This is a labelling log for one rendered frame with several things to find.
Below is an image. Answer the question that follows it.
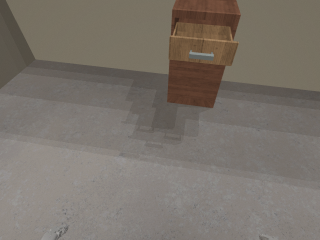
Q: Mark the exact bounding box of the robot left hand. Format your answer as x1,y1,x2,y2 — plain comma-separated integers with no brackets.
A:
40,225,69,240

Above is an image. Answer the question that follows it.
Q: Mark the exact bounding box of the cabinet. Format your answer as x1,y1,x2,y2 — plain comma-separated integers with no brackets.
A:
167,0,241,108

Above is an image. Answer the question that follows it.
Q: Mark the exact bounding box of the handle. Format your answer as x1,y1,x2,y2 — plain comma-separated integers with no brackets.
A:
189,50,214,61

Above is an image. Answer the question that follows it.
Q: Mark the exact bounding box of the drawer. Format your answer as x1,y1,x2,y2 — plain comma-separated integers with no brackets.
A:
168,22,239,66

